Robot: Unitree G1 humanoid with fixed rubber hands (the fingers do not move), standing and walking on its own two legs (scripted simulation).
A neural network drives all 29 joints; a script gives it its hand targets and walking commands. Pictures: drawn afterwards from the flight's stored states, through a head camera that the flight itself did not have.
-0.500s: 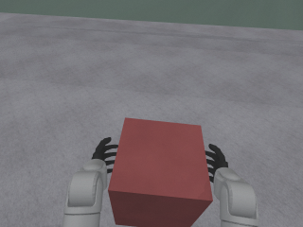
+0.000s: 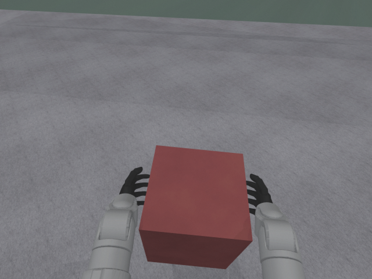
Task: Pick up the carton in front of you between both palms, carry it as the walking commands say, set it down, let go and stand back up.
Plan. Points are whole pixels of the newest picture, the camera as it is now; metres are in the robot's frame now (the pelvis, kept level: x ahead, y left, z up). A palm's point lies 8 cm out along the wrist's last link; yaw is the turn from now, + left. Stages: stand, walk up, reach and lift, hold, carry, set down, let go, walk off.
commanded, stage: carry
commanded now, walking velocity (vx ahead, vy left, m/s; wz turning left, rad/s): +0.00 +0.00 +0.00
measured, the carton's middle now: (192, 210) +0.31 +0.00 -0.05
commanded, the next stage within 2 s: hold in 1.78 s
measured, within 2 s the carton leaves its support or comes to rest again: neither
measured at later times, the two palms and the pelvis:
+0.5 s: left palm (126, 213) +0.25 +0.14 +0.04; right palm (270, 220) +0.25 -0.16 +0.03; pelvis -0.03 -0.01 +0.00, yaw +0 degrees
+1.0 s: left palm (125, 214) +0.25 +0.14 +0.05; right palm (271, 224) +0.24 -0.16 +0.04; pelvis -0.04 +0.00 +0.00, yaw +0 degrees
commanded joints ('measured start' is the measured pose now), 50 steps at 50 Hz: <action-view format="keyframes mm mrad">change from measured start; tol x8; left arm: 1 -425 -911 -530 -135 -266 -75 -213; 10 -322 -837 -526 -162 -237 7 -207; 25 -463 -868 -597 -230 -300 -14 -218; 50 -372 -865 -543 -176 -265 -2 -219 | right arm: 1 -416 886 543 -79 240 -48 193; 6 -440 867 593 -167 278 1 194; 11 -360 835 530 -77 226 25 199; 21 -474 872 593 -175 288 7 203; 50 -407 843 563 -128 248 21 201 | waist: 1 -10 -54 -275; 13 -13 -21 -156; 50 -11 -19 -216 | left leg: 1 92 101 -109 -45 291 10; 9 62 113 -112 -61 304 15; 17 19 110 -123 -109 117 10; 50 19 116 -120 -68 133 15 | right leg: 1 122 -124 108 -67 394 -3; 7 124 -121 109 -48 426 -3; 20 24 -125 144 -129 145 -19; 25 66 -123 135 -145 249 -8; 50 57 -119 137 -125 212 -18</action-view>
